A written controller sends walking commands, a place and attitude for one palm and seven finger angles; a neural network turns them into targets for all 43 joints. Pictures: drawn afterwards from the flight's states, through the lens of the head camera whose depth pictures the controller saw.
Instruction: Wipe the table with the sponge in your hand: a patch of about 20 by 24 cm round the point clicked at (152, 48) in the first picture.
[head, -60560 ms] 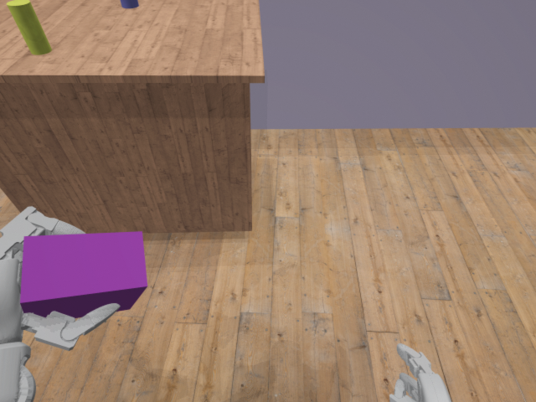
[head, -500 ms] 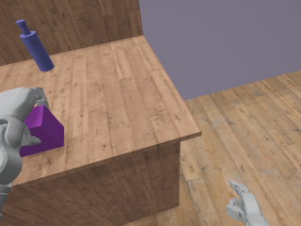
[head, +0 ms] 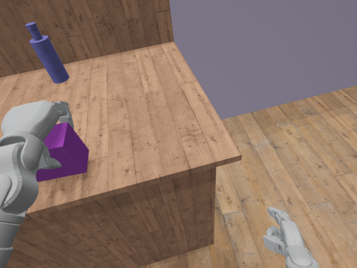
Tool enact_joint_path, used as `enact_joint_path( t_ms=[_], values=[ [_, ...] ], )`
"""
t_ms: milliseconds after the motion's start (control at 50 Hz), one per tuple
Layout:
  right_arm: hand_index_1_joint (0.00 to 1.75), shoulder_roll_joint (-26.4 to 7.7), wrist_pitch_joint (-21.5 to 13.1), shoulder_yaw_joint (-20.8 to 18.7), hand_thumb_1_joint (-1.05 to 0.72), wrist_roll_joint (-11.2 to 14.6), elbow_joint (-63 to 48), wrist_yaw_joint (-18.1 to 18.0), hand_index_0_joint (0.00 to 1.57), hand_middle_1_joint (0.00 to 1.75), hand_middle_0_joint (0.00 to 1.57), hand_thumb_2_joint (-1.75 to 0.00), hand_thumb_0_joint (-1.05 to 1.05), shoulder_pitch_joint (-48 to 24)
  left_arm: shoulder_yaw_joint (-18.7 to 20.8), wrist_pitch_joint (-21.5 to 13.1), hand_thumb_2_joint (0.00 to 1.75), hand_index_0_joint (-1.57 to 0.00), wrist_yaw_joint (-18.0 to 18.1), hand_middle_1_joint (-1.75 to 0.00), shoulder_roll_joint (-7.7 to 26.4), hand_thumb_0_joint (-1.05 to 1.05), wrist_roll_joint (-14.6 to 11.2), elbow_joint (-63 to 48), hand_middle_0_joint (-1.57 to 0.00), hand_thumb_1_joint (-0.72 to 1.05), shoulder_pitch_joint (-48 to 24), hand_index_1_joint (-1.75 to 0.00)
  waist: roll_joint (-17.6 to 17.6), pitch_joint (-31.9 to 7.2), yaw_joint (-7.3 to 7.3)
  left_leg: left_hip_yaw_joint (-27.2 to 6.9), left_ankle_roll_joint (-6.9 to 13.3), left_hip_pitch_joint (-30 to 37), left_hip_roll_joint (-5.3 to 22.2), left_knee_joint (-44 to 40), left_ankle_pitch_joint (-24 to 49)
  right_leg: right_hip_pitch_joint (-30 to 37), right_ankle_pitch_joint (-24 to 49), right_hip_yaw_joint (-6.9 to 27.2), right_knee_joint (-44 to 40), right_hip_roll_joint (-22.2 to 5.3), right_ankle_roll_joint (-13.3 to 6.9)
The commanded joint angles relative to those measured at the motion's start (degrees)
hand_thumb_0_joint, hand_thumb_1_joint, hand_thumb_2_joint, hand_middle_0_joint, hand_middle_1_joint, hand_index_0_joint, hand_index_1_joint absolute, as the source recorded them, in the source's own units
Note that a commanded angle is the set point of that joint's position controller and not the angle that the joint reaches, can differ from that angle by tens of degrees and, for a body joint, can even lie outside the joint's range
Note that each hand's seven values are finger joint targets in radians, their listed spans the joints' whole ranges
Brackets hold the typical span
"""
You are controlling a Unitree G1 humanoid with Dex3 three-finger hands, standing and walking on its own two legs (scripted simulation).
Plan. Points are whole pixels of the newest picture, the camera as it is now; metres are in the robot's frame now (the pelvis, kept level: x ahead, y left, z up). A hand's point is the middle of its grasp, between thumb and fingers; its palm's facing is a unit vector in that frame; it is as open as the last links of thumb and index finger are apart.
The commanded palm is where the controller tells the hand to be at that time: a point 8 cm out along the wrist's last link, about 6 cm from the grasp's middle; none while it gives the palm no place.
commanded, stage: move the sponge above the wiping area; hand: left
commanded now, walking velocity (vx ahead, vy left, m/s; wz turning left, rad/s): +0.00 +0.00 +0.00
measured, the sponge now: (55, 157) +0.27 +0.33 +0.13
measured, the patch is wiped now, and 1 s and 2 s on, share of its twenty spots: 1.00 1.00 1.00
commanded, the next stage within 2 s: none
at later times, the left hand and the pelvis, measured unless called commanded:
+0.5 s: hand (48, 139) +0.27 +0.31 +0.19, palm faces +0.05 +0.01 -1.00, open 10.2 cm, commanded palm +0.24 +0.33 +0.27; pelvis +0.00 -0.01 +0.00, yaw +0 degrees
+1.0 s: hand (43, 127) +0.29 +0.32 +0.21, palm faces +0.14 +0.02 -0.99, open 10.2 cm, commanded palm +0.24 +0.33 +0.27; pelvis +0.00 -0.01 +0.00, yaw -1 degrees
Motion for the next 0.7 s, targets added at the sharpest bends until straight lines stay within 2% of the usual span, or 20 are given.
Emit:
enact_joint_path(
  t_ms=[0, 20, 40, 80, 120, 180, 220, 260, 300, 320, 340, 400, 420, 460, 500, 520, 560, 620, 640, 680],
  values=[
    [0.30, -5.1, -3.4, -2.0, -0.90, -0.4, -8.8, -0.9, 0.20, 0.30, 0.20, -0.90, 0.00, -9.8, 15.1, -3.4, 1.30, -1.20, 5.7, -1.60, 22.5, 0.00, 2.2, -9.7, -1.20, 0.10, -22.7, -1.60, -1.9, -15.0, -0.11, -5.9, -1.2, 5.1, 1.6, -2.8, 6.7, 3.3, 5.6, 7.4, -4.1, -1.3, -2.0],
    [0.30, -4.8, -3.8, -1.4, -0.90, 0.1, -9.1, -0.8, 0.20, 0.30, 0.20, -0.90, 0.00, -12.1, 16.3, -2.9, 1.30, -1.20, 6.5, -1.60, 23.8, 0.00, 2.1, -9.5, -1.20, 0.10, -24.0, -1.60, 0.9, -14.4, 0.43, -6.1, -1.3, 4.9, 1.4, -2.8, 6.0, 2.6, 4.3, 9.6, -4.3, -0.8, -2.9],
    [0.30, -5.1, -3.7, -1.9, -0.90, -0.5, -8.2, -0.8, 0.20, 0.30, 0.20, -0.90, 0.00, -10.4, 15.3, -3.0, 1.30, -1.20, 7.3, -1.60, 22.3, 0.00, 1.8, -8.5, -1.20, 0.10, -25.0, -1.60, -0.4, -15.3, 0.08, -5.4, -1.6, 4.6, 1.7, -2.7, 6.6, 3.8, 5.2, 7.9, -4.0, -1.6, -2.5],
    [0.30, -5.4, -3.4, -2.3, -0.90, -0.5, -8.0, -0.5, 0.20, 0.30, 0.20, -0.90, 0.00, -10.0, 16.2, -1.9, 1.30, -1.20, 7.8, -1.60, 22.5, 0.00, 1.2, -6.6, -1.20, 0.10, -21.4, -1.60, -1.6, -15.5, 0.64, -5.1, -1.7, 4.1, 1.6, -2.4, 8.1, 4.6, 7.2, 7.9, -3.8, -1.5, -2.2],
    [0.30, -5.3, -3.4, -1.8, -0.90, 0.1, -8.7, -0.1, 0.20, 0.30, 0.20, -0.90, 0.00, -12.3, 16.7, -0.1, 1.30, -1.20, 7.5, -1.60, 22.7, 0.00, 0.8, -5.7, -1.20, 0.10, -19.8, -1.60, 0.1, -15.1, 1.18, -5.2, -1.8, 3.0, 1.3, -1.9, 8.2, 4.7, 7.9, 10.3, -3.4, -1.5, -2.9],
    [0.30, -6.3, -2.3, -2.5, -0.90, -0.1, -8.8, 0.1, 0.20, 0.30, 0.20, -0.90, 0.00, -10.2, 14.5, 2.2, 1.30, -1.20, 5.1, -1.60, 21.0, 0.00, 0.4, -4.6, -1.20, 0.10, -15.0, -1.60, -3.0, -14.5, 0.28, -4.3, -1.5, 2.0, 1.6, -1.2, 9.1, 5.0, 11.0, 8.1, -2.7, -2.0, -1.6],
    [0.30, -5.7, -2.5, -1.8, -0.90, 0.7, -10.2, 0.1, 0.20, 0.30, 0.20, -0.90, 0.00, -12.6, 12.3, 2.8, 1.30, -1.20, 3.0, -1.60, 19.0, 0.00, 0.2, -6.3, -1.20, 0.10, -14.6, -1.60, -1.7, -14.0, -0.21, -4.6, -1.2, 2.0, 1.3, -0.7, 8.8, 3.8, 11.0, 9.3, -2.4, -1.6, -1.9],
    [0.30, -5.9, -2.4, -2.2, -0.90, 0.4, -10.4, 0.0, 0.20, 0.30, 0.20, -0.90, 0.00, -10.2, 11.6, 1.7, 1.30, -1.20, 1.4, -1.60, 18.8, 0.00, 0.3, -8.6, -1.20, 0.10, -13.1, -1.60, -4.3, -14.8, -1.04, -4.5, -0.8, 2.9, 1.4, -0.2, 9.3, 3.8, 12.2, 7.5, -2.2, -1.9, -1.0],
    [0.30, -5.6, -2.6, -2.2, -0.90, 0.3, -10.7, -0.3, 0.20, 0.30, 0.20, -0.90, 0.00, -9.6, 12.5, -0.5, 1.30, -1.20, 0.9, -1.60, 20.2, 0.00, 0.3, -11.5, -1.20, 0.10, -13.5, -1.60, -3.6, -15.1, -1.20, -5.0, -0.4, 3.8, 1.4, 0.0, 8.8, 3.0, 11.2, 7.1, -2.3, -1.9, -0.7],
    [0.30, -5.1, -3.4, -1.7, -0.90, 0.7, -11.4, -0.6, 0.20, 0.30, 0.20, -0.90, 0.00, -11.7, 13.7, -1.4, 1.30, -1.20, 1.2, -1.60, 21.1, 0.00, 0.1, -12.9, -1.20, 0.10, -14.2, -1.60, -1.8, -14.6, -0.80, -5.5, -0.4, 4.3, 1.4, 0.0, 7.7, 2.0, 9.2, 9.1, -2.7, -1.3, -1.6],
    [0.30, -5.3, -3.6, -2.0, -0.90, 0.0, -10.4, -0.9, 0.20, 0.30, 0.20, -0.90, 0.00, -9.0, 14.2, -2.8, 1.30, -1.20, 1.9, -1.60, 21.4, 0.00, 0.3, -12.5, -1.20, 0.10, -15.0, -1.60, -3.6, -15.1, -1.23, -5.2, -0.4, 4.7, 1.5, 0.1, 8.3, 2.7, 9.7, 7.5, -2.6, -1.8, -1.2],
    [0.30, -5.3, -3.9, -2.5, -0.90, -0.4, -9.9, -1.3, 0.20, 0.30, 0.20, -0.90, 0.00, -8.1, 18.6, -5.7, 1.30, -1.20, 4.6, -1.60, 25.0, 0.00, 0.2, -13.2, -1.20, 0.10, -16.3, -1.60, -2.8, -15.3, -0.42, -5.3, -0.5, 5.1, 1.3, 0.0, 8.7, 3.3, 9.8, 8.4, -3.0, -1.8, -1.4],
    [0.30, -5.3, -4.4, -2.1, -0.90, 0.0, -9.8, -1.3, 0.20, 0.30, 0.20, -0.90, 0.00, -9.9, 20.9, -5.6, 1.30, -1.20, 5.7, -1.60, 27.3, 0.00, 0.1, -12.4, -1.20, 0.10, -17.7, -1.60, -0.3, -13.8, 0.23, -5.9, -0.7, 4.7, 1.1, -0.1, 7.9, 2.5, 8.1, 10.7, -3.6, -1.2, -2.4],
    [0.30, -5.3, -4.0, -2.6, -0.90, -0.2, -8.4, -1.1, 0.20, 0.30, 0.20, -0.90, 0.00, -8.1, 19.6, -5.4, 1.30, -1.20, 7.6, -1.60, 25.1, 0.00, -0.3, -9.4, -1.20, 0.10, -18.9, -1.60, -0.8, -13.6, -0.17, -5.4, -1.3, 4.1, 1.3, -0.7, 8.0, 3.3, 7.8, 8.7, -3.8, -1.6, -1.8],
    [0.30, -5.7, -3.7, -3.0, -0.90, -0.3, -7.9, -1.1, 0.20, 0.30, 0.20, -0.90, 0.00, -8.3, 19.6, -4.3, 1.30, -1.20, 8.4, -1.60, 25.3, 0.00, -0.7, -6.7, -1.20, 0.10, -18.9, -1.60, -0.9, -13.2, 0.15, -4.9, -1.4, 3.4, 1.3, -0.7, 7.2, 3.5, 7.7, 9.2, -4.1, -1.9, -1.7],
    [0.30, -5.8, -4.0, -2.3, -0.90, 0.3, -7.9, -1.1, 0.20, 0.30, 0.20, -0.90, 0.00, -10.8, 18.8, -3.0, 1.30, -1.20, 8.3, -1.60, 25.4, 0.00, -0.3, -4.4, -1.20, 0.10, -20.5, -1.60, 1.2, -11.5, 0.14, -5.2, -1.5, 2.7, 1.0, -1.0, 5.9, 1.9, 5.4, 10.9, -4.5, -1.4, -2.5],
    [0.30, -6.2, -3.4, -2.7, -0.90, 0.2, -7.3, -0.7, 0.20, 0.30, 0.20, -0.90, 0.00, -9.4, 15.2, -1.4, 1.30, -1.20, 7.2, -1.60, 22.4, 0.00, 0.0, -2.6, -1.20, 0.10, -20.6, -1.60, -0.4, -12.6, -0.69, -4.7, -1.7, 2.4, 1.3, -1.3, 6.2, 2.9, 6.9, 8.7, -4.0, -1.9, -1.8],
    [0.30, -5.9, -3.1, -1.9, -0.90, 0.8, -9.0, -0.7, 0.20, 0.30, 0.20, -0.90, 0.00, -11.6, 12.6, 0.7, 1.30, -1.20, 3.7, -1.60, 20.8, 0.00, 0.5, -2.1, -1.20, 0.10, -17.9, -1.60, -1.7, -13.0, -0.94, -4.8, -1.1, 2.0, 0.9, -0.9, 6.4, 2.8, 8.0, 9.5, -3.5, -1.5, -1.8],
    [0.30, -6.1, -3.0, -2.2, -0.90, 0.4, -8.9, -0.7, 0.20, 0.30, 0.20, -0.90, 0.00, -10.0, 10.2, 0.5, 1.30, -1.20, 2.6, -1.60, 18.6, 0.00, 0.5, -3.6, -1.20, 0.10, -18.1, -1.60, -2.6, -13.7, -1.72, -4.5, -1.0, 2.6, 1.3, -0.6, 7.0, 3.0, 9.3, 7.8, -3.3, -2.1, -1.3],
    [0.30, -5.8, -2.9, -2.3, -0.90, 0.4, -9.6, -0.8, 0.20, 0.30, 0.20, -0.90, 0.00, -9.7, 9.2, -0.5, 1.30, -1.20, 0.7, -1.60, 18.0, 0.00, 0.4, -6.4, -1.20, 0.10, -17.0, -1.60, -2.9, -13.9, -2.04, -4.9, -0.6, 3.6, 1.3, -0.5, 6.8, 2.4, 9.4, 7.0, -3.5, -1.9, -0.8]
  ],
)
